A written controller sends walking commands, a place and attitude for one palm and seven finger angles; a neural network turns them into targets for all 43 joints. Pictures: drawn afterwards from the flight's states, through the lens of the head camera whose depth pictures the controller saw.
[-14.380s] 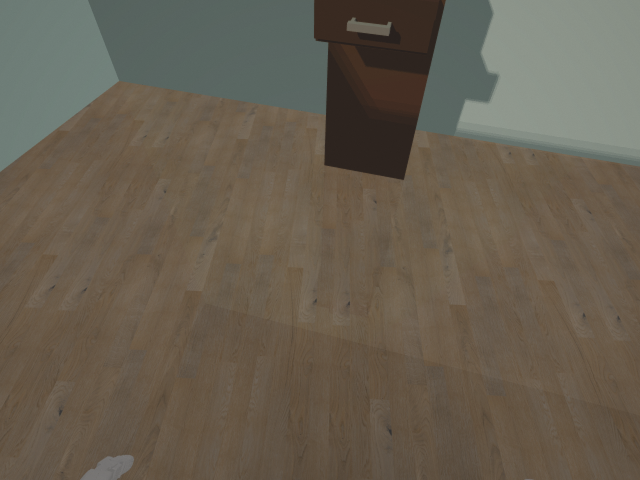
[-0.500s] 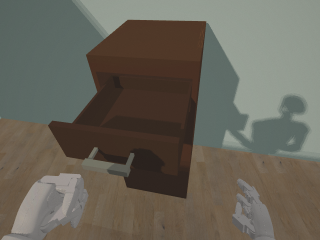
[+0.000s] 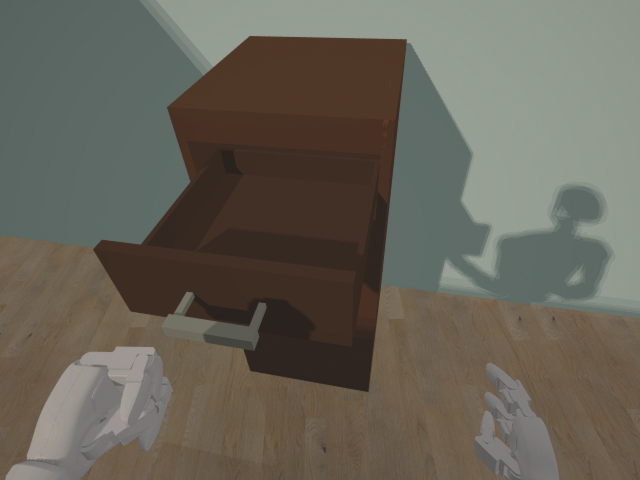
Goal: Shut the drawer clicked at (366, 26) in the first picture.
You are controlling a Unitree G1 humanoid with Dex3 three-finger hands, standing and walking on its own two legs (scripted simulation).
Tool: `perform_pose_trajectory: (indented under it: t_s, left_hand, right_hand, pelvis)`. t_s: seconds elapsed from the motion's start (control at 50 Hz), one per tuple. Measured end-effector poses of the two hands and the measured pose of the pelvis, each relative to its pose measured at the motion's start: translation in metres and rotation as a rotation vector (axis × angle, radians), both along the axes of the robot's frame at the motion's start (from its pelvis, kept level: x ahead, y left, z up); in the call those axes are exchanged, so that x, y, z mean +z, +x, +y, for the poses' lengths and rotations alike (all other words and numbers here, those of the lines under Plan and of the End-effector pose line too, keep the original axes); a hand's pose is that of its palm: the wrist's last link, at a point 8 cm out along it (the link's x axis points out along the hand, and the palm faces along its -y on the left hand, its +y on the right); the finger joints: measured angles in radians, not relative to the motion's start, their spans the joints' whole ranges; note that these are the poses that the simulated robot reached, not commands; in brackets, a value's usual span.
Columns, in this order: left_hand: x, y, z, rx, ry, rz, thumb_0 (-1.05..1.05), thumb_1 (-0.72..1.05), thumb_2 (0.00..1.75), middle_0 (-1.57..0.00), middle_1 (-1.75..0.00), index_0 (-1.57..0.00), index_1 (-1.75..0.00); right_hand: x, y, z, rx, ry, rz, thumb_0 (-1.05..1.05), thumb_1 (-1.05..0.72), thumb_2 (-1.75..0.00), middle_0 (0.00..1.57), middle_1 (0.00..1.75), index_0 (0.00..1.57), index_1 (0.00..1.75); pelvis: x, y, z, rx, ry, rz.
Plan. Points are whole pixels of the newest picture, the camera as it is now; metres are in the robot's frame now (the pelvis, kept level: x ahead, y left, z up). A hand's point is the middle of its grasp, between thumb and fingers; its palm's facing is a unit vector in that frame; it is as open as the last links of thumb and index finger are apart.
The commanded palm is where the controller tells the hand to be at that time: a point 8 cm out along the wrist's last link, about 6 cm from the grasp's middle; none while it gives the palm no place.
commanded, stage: bring the fist close to the handle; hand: left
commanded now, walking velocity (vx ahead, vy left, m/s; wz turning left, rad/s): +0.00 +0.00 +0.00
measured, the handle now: (217, 318) +0.31 +0.18 +0.05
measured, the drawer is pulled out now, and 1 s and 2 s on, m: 0.30 0.30 0.27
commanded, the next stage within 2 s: push the drawer shut in 1.26 s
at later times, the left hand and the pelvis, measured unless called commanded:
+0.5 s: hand (202, 412) +0.17 +0.15 +0.09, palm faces -0.10 -0.99 -0.04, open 3.3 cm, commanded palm +0.15 +0.20 +0.09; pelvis -0.01 +0.02 -0.01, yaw +0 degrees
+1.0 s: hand (230, 390) +0.21 +0.14 +0.05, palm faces -0.08 -0.99 -0.07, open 3.3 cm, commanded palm +0.18 +0.20 +0.05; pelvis +0.00 +0.00 -0.03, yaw +0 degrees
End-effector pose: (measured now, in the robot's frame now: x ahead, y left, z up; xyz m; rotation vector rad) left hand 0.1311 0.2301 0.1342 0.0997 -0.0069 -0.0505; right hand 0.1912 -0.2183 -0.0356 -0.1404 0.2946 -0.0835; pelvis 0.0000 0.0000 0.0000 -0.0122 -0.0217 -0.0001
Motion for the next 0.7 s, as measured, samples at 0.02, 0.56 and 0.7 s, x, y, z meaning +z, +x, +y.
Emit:
perform_pose_trajectory:
  t_s: [0.02, 0.56, 0.7]
  left_hand:
    - [-0.003, 0.001, 0.000, 0.000, -0.010, 0.002, 0.02, 0.90, 0.90, -1.40, -1.60, -1.40, -1.60]
    - [-0.049, 0.027, -0.032, -0.046, -0.049, 0.029, 0.02, 0.90, 0.90, -1.40, -1.60, -1.40, -1.60]
    - [-0.063, 0.042, -0.036, -0.038, -0.040, 0.036, 0.02, 0.90, 0.90, -1.40, -1.60, -1.40, -1.60]
  right_hand:
    - [0.000, 0.000, 0.001, 0.004, -0.003, 0.003, 0.02, -0.90, -0.90, 0.20, 0.30, 0.20, 0.30]
    - [-0.038, -0.026, 0.019, 0.007, -0.010, 0.185, 0.02, -0.90, -0.90, 0.20, 0.30, 0.20, 0.30]
    - [-0.051, -0.035, 0.008, -0.018, -0.015, 0.250, 0.02, -0.90, -0.90, 0.20, 0.30, 0.20, 0.30]
  pelvis:
    - [0.000, 0.000, 0.001, 0.000, 0.000, 0.003]
    - [-0.017, -0.011, 0.019, 0.004, 0.003, 0.075]
    - [-0.021, -0.011, 0.013, 0.002, 0.007, 0.102]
